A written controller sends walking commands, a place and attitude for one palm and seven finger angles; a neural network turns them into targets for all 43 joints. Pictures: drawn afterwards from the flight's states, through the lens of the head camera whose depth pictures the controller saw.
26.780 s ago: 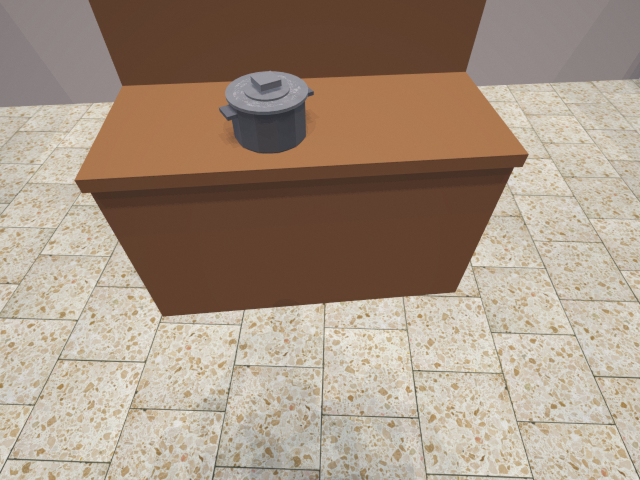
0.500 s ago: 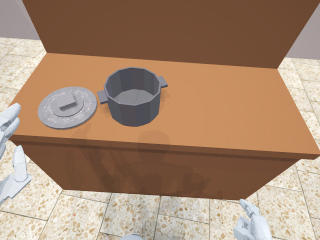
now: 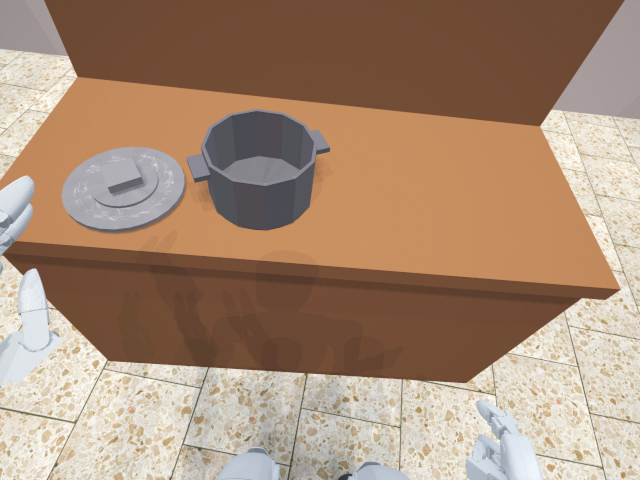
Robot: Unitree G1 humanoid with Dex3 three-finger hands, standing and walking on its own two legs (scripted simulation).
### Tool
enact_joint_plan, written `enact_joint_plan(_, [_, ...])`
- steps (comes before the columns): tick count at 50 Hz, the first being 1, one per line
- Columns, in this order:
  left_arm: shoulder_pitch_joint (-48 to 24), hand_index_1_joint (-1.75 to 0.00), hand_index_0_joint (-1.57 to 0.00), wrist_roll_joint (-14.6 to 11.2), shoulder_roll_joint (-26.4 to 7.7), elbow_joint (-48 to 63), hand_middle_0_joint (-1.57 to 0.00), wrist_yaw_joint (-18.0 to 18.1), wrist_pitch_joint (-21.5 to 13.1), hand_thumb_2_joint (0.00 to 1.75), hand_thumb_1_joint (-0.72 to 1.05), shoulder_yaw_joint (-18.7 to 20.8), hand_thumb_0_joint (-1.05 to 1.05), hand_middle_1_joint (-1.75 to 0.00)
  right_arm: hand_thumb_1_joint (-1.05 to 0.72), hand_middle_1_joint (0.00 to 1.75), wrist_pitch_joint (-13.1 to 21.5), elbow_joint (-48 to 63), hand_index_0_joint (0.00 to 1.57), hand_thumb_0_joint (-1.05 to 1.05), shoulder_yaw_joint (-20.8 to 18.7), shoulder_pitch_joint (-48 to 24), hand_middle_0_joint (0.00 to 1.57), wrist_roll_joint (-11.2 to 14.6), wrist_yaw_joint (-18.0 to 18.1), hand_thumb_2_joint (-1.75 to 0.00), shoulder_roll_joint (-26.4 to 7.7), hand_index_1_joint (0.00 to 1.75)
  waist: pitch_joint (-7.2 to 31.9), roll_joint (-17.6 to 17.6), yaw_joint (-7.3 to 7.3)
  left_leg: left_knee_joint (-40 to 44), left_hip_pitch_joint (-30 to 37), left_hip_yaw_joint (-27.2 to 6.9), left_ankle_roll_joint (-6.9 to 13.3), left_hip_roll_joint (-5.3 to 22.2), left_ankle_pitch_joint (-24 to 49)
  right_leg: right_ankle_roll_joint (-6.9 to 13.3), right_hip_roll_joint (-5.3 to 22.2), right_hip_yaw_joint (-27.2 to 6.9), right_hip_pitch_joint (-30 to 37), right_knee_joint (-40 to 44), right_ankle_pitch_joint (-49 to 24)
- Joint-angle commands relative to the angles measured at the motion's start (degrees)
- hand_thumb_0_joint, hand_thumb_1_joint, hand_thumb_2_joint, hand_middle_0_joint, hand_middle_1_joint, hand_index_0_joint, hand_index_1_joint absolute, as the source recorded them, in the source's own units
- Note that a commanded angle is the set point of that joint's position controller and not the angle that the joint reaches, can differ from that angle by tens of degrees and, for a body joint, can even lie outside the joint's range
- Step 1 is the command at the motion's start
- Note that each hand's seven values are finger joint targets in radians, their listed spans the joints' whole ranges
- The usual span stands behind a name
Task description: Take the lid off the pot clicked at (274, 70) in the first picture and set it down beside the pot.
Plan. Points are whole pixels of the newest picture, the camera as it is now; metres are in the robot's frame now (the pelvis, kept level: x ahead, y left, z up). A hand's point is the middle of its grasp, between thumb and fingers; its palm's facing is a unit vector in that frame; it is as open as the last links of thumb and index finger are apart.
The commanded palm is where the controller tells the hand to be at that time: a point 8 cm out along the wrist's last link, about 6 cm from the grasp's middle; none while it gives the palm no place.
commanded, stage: step back with the hand held close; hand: left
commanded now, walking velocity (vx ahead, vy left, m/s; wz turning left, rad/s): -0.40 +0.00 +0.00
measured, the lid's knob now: (121, 175) +0.58 +0.36 -0.04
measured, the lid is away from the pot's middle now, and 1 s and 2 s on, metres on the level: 0.24 0.24 0.24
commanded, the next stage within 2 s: stop stepping back and stand still in 0.60 s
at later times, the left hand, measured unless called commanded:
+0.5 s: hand (29, 412) +0.15 +0.22 +0.18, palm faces +0.27 -0.86 -0.43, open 7.4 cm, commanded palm +0.08 +0.27 +0.20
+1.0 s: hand out of the picture -0.01 +0.21 +0.18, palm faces +0.36 -0.83 -0.42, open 7.5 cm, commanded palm -0.06 +0.26 +0.20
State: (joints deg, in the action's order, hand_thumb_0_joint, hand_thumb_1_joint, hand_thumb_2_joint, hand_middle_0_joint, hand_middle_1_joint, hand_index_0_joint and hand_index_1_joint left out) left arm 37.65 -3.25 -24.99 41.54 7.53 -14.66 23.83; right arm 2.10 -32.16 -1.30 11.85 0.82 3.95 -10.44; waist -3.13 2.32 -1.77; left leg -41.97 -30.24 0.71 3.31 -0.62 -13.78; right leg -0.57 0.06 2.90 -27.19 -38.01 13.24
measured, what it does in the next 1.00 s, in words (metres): walks backwards: left foot, then right foot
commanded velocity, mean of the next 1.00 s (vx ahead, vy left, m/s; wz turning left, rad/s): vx -0.18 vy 0.01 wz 0.02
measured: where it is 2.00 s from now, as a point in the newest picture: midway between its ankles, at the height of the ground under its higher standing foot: outside the picture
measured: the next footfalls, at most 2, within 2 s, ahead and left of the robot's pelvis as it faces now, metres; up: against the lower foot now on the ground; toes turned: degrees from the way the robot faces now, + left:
left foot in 0.40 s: +0.02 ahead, +0.11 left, +0.00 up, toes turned -2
right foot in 0.62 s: -0.04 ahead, -0.13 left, +0.00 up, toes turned -3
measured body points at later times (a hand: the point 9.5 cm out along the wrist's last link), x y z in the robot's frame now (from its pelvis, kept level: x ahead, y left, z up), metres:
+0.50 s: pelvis -0.06 -0.01 +0.00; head -0.02 +0.03 +0.45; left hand +0.13 +0.26 +0.20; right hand +0.11 -0.26 -0.06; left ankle -0.02 +0.11 -0.71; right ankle -0.01 -0.13 -0.69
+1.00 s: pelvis -0.20 -0.02 -0.01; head -0.22 +0.01 +0.44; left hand -0.03 +0.25 +0.21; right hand -0.07 -0.26 -0.08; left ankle -0.26 +0.13 -0.71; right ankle -0.14 -0.11 -0.68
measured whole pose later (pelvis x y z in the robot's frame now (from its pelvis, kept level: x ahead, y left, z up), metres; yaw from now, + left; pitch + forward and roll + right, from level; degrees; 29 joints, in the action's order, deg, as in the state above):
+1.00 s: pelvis -0.20 -0.02 -0.01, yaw -2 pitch -1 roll +4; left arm 34.5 -1.8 -24.6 36.2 8.2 -12.4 23.0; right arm 5.2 -34.1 -1.5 15.8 0.6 3.9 -8.8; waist 2.1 7.5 -1.0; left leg -41.1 -12.1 0.9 -1.0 -2.0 -27.8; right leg -0.6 0.5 -2.3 -34.2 -61.4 24.1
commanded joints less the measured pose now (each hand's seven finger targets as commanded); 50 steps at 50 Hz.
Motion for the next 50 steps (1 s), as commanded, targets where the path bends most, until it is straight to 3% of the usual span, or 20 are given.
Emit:
enact_joint_plan(1, [-0.64,-0.3,-0.2,0.57,-9.25,12.5,-0.2,2.04,-4.18,0.9,0.9,8.99,0.0,-0.3,-0.9,0.3,4.67,8.62,0.2,0.0,-3.25,-5.13,0.2,-0.71,0.88,-0.9,-8.59,0.3,8.39,-17.48,0.55,26.42,-7.94,-18.37,3.83,15.94,-19.97,0.43,-1.83,-2.84,12.45,-9.71,10.8])
enact_joint_plan(6, [0.76,-0.3,-0.2,0.11,-7.78,8.93,-0.2,1.25,-3.64,0.9,0.9,7.27,0.0,-0.3,-0.9,0.3,6.41,5.16,0.2,0.0,-3.83,-2.58,0.2,-1.49,-0.11,-0.9,-7.81,0.3,11.77,-12.11,1.37,16.25,12.23,-13.89,2.61,15.33,16.92,0.41,-0.89,-3.55,9.04,6.19,6.46])
enact_joint_plan(10, [0.99,-0.3,-0.2,0.62,-8.2,8.75,-0.2,-0.2,-4.06,0.9,0.9,6.37,0.0,-0.3,-0.9,0.3,5.59,7.55,0.2,0.0,-3.92,-4.68,0.2,-0.11,-0.36,-0.9,-8.66,0.3,9.68,-2.26,1.03,8.77,-1.33,-6.32,-0.3,7.05,-20.12,4.07,5.57,-7.33,15.36,11.7,-3.22])
enact_joint_plan(13, [2.1,-0.3,-0.2,-0.29,-8.78,7.99,-0.2,0.59,-3.56,0.9,0.9,6.24,0.0,-0.3,-0.9,0.3,3.42,6.67,0.2,0.0,-4.24,-3.59,0.2,-0.28,-0.73,-0.9,-6.18,0.3,12.39,6.83,-0.18,-14.67,5.79,-3.14,-3.59,-0.21,-14.0,11.53,20.21,-19.92,4.73,17.22,-16.09])
enact_joint_plan(18, [-0.01,-0.3,-0.2,0.07,-7.97,8.65,-0.2,2.33,-3.24,0.9,0.9,6.17,0.0,-0.3,-0.9,0.3,1.03,6.48,0.2,0.0,-2.62,-5.1,0.2,0.39,0.16,-0.9,-5.73,0.3,11.52,1.86,-0.97,7.74,7.5,-3.62,-2.75,1.88,-6.75,5.43,13.37,-10.24,8.51,3.03,-28.98])
enact_joint_plan(22, [0.52,-0.3,-0.2,-1.26,-8.8,10.4,-0.2,1.4,-3.34,0.9,0.9,6.75,0.0,-0.3,-0.9,0.3,4.52,6.91,0.2,0.0,-4.44,-5.53,0.2,-0.61,-0.15,-0.9,-6.59,0.3,12.08,-19.31,0.46,21.15,12.26,-17.48,5.1,19.2,25.78,0.05,-1.34,-5.97,-0.83,-18.33,18.57])
enact_joint_plan(25, [-0.82,-0.3,-0.2,-0.24,-6.99,11.91,-0.2,1.46,-2.04,0.9,0.9,5.89,0.0,-0.3,-0.9,0.3,5.33,4.65,0.2,0.0,-4.93,-3.56,0.2,-0.77,-1.79,-0.9,-7.01,0.3,11.21,-15.12,0.55,13.43,17.07,-12.22,5.13,16.94,39.49,-0.18,-1.2,-7.86,-1.44,-13.31,12.95])
enact_joint_plan(29, [0.57,-0.3,-0.2,0.07,-7.27,11.18,-0.2,0.72,-1.74,0.9,0.9,5.25,0.0,-0.3,-0.9,0.3,6.25,6.23,0.2,0.0,-4.23,-5.21,0.2,-0.43,-2.72,-0.9,-7.79,0.3,11.34,-13.81,1.78,11.21,11.08,-12.22,2.58,15.3,18.01,0.14,0.43,-3.97,9.98,2.74,1.0])
enact_joint_plan(32, [-1.57,-0.3,-0.2,0.38,-8.79,8.67,-0.2,-0.04,-2.67,0.9,0.9,5.85,0.0,-0.3,-0.9,0.3,5.59,6.97,0.2,0.0,-3.66,-5.45,0.2,0.3,-2.43,-0.9,-8.03,0.3,8.23,-3.18,1.17,2.32,2.77,-7.73,-0.01,8.51,-11.17,1.54,4.31,-2.88,13.71,12.42,-9.54])
enact_joint_plan(34, [0.3,-0.3,-0.2,-0.91,-9.1,7.93,-0.2,0.0,-2.62,0.9,0.9,5.46,0.0,-0.3,-0.9,0.3,4.53,8.12,0.2,0.0,-6.38,-4.49,0.2,1.69,-2.27,-0.9,-7.88,0.3,12.15,13.34,1.72,-26.47,7.16,-2.31,-4.67,-2.63,-15.38,11.04,20.86,-24.19,0.36,21.12,-5.45])
enact_joint_plan(35, [-20.43,-0.3,-0.2,5.79,4.78,-36.36,-0.2,-4.29,9.35,0.9,0.9,-16.22,0.0,-0.3,-0.9,0.3,4.2,-4.69,0.2,0.0,-6.5,-3.31,0.2,-1.58,-5.36,-0.9,-13.07,0.3,11.28,2.66,-3.45,-40.98,-2.34,-4.87,-5.49,1.85,-16.19,11.55,25.01,-8.98,3.55,13.29,-21.26])
enact_joint_plan(36, [-9.56,-0.3,-0.2,-0.69,-11.17,13.88,-0.2,0.07,0.77,0.9,0.9,10.28,0.0,-0.3,-0.9,0.3,2.28,11.87,0.2,0.0,-6.27,-4.54,0.2,0.55,-2.95,-0.9,-5.94,0.3,12.52,4.58,1.48,-40.06,9.78,-7.64,-5.38,-1.11,-19.91,12.35,20.84,-20.69,-7.14,16.46,-17.32])
enact_joint_plan(37, [0.33,-0.3,-0.2,-0.15,-11.27,8.3,-0.2,0.45,-0.63,0.9,0.9,6.75,0.0,-0.3,-0.9,0.3,1.35,8.67,0.2,0.0,-2.92,-5.6,0.2,1.59,-2.01,-0.9,-3.63,0.3,10.31,9.65,0.37,-36.62,7.55,-8.51,-3.58,2.83,-16.27,12.37,19.22,-19.35,-5.78,13.53,-10.64])
enact_joint_plan(38, [5.86,-0.3,-0.2,-0.1,-9.28,6.02,-0.2,1.02,0.66,0.9,0.9,7.52,0.0,-0.3,-0.9,0.3,-0.65,8.71,0.2,0.0,-2.37,-5.67,0.2,1.53,-1.62,-0.9,-3.61,0.3,13.05,5.16,0.1,-31.07,6.56,-5.64,-3.46,2.36,-13.79,10.29,15.32,-16.72,-2.04,10.44,-3.56])
enact_joint_plan(43, [-2.44,-0.3,-0.2,0.8,-9.1,13.68,-0.2,2.63,0.71,0.9,0.9,5.47,0.0,-0.3,-0.9,0.3,3.38,6.68,0.2,0.0,-1.95,-1.77,0.2,0.3,0.15,-0.9,-6.82,0.3,11.62,1.4,-0.65,8.46,12.19,-3.18,-0.79,2.34,-7.01,3.95,11.12,-16.14,1.54,0.85,4.7])
enact_joint_plan(45, [-5.28,-0.3,-0.2,-0.08,-8.76,12.56,-0.2,2.75,-0.58,0.9,0.9,5.73,0.0,-0.3,-0.9,0.3,5.98,6.27,0.2,0.0,-2.75,1.11,0.2,0.72,0.3,-0.9,-8.13,0.3,8.44,-8.51,-0.84,29.11,15.61,1.18,0.6,6.56,10.99,1.23,1.4,-4.23,2.02,-14.95,2.52])
enact_joint_plan(46, [-6.4,-0.3,-0.2,0.51,-9.67,9.67,-0.2,3.03,-1.76,0.9,0.9,6.18,0.0,-0.3,-0.9,0.3,6.85,6.29,0.2,0.0,-3.36,0.46,0.2,0.26,1.16,-0.9,-7.54,0.3,7.82,-20.26,-1.06,24.84,19.1,-1.95,2.71,10.88,25.51,-1.24,-4.02,1.4,-3.19,-24.26,11.42])
enact_joint_plan(47, [-9.46,-0.3,-0.2,1.37,-9.94,11.77,-0.2,2.99,-2.27,0.9,0.9,5.0,0.0,-0.3,-0.9,0.3,6.73,7.46,0.2,0.0,-1.74,-1.7,0.2,-0.95,1.07,-0.9,-6.2,0.3,1.23,-30.37,-1.75,23.16,5.9,-15.31,7.58,14.96,19.01,-1.0,-0.06,-4.55,-2.54,-32.55,15.39])
enact_joint_plan(48, [-10.26,-0.3,-0.2,2.63,-10.02,8.58,-0.2,1.98,-2.89,0.9,0.9,6.49,0.0,-0.3,-0.9,0.3,6.6,6.02,0.2,0.0,-2.31,-1.75,0.2,-0.84,0.09,-0.9,-5.89,0.3,-3.82,-24.61,-0.42,23.96,-2.96,-17.71,9.79,16.47,12.25,-0.24,1.44,-9.65,-1.24,-35.94,14.14])
enact_joint_plan(50, [-5.07,-0.3,-0.2,1.94,-8.31,1.15,-0.2,0.32,-3.18,0.9,0.9,4.95,0.0,-0.3,-0.9,0.3,5.86,3.99,0.2,0.0,-2.5,0.97,0.2,0.83,-1.41,-0.9,-7.33,0.3,-1.56,-6.4,1.01,8.99,2.6,-9.85,3.68,12.65,16.29,1.31,1.47,-8.51,4.7,-13.73,14.54])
